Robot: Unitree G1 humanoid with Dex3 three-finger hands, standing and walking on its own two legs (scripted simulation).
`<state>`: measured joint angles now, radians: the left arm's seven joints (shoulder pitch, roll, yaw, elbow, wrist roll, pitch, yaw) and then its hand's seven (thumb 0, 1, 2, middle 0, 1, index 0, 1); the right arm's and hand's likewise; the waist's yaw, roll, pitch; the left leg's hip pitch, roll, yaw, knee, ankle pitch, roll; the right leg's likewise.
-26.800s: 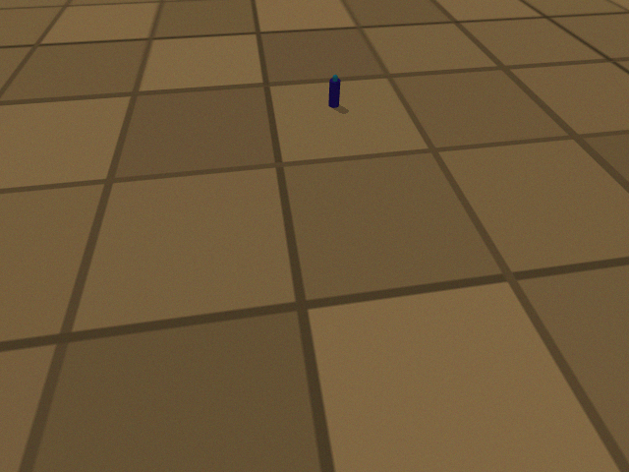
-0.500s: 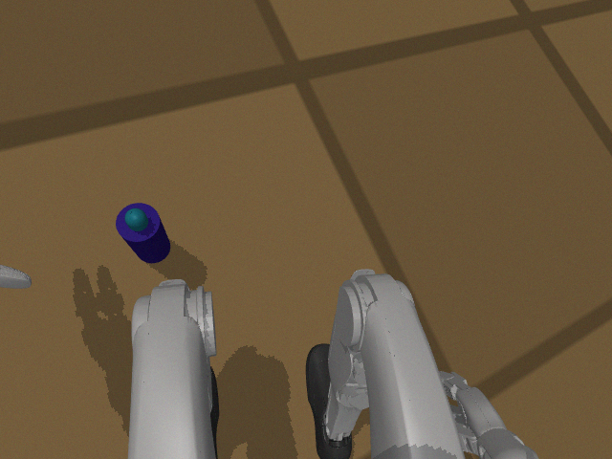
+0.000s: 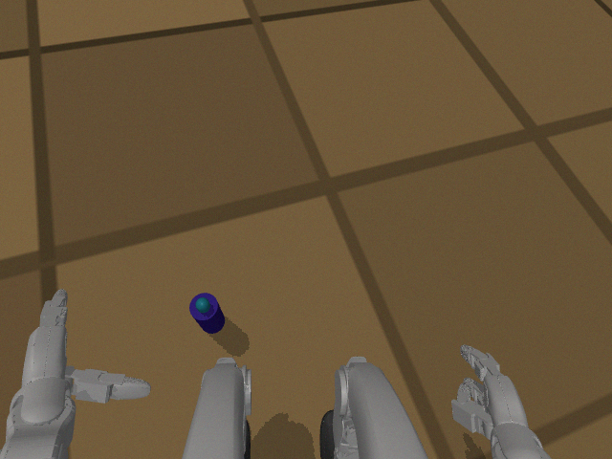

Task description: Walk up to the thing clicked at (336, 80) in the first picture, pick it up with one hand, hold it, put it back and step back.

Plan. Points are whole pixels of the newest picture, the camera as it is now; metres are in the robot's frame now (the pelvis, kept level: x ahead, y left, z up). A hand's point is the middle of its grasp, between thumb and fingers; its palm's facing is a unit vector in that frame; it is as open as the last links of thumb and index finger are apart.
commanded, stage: home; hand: left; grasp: from the side
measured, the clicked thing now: (207, 312) +0.41 +0.20 -0.49
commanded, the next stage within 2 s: none
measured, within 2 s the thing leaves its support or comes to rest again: neither
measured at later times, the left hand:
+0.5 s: hand (83, 389) +0.21 +0.20 +0.07, palm faces +0.13 -0.95 -0.30, open 17.2 cm
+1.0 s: hand (105, 396) +0.21 +0.18 +0.08, palm faces +0.13 -0.95 -0.28, open 17.4 cm
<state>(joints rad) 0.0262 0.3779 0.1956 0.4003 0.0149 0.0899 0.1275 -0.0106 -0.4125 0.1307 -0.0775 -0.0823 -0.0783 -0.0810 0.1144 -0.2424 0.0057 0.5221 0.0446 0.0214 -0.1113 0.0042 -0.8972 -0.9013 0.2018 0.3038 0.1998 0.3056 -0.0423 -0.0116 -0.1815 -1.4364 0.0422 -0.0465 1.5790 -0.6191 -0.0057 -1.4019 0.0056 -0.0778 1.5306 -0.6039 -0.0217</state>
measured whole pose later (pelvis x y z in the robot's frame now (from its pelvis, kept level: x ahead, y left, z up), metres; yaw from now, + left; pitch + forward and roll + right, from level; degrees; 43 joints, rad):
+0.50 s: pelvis +0.05 +0.02 +0.13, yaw +2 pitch +10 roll -3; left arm 0.46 0.22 -0.03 -0.01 -0.02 0.29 0.17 -0.01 -0.48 0.09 -0.06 -0.07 -0.06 -0.06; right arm 0.30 -0.20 0.04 0.47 0.04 -0.06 -0.18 0.01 -0.90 -0.90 0.20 0.30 0.20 0.31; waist -0.04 0.04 -0.16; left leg -0.69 0.03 -0.01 1.00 -0.49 0.01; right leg -0.64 0.00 -0.05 0.93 -0.46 0.01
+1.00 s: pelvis +0.05 +0.00 +0.14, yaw +3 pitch +8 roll -2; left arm 0.46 0.21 -0.02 0.01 -0.02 0.27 0.13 -0.01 -0.52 0.07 -0.05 -0.06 -0.06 -0.06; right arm 0.29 -0.21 0.04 0.49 0.02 -0.11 -0.18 0.01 -0.90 -0.90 0.20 0.30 0.20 0.31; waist -0.03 0.03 -0.12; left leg -0.61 0.03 -0.03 0.94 -0.47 -0.01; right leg -0.58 0.01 -0.07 0.90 -0.46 -0.02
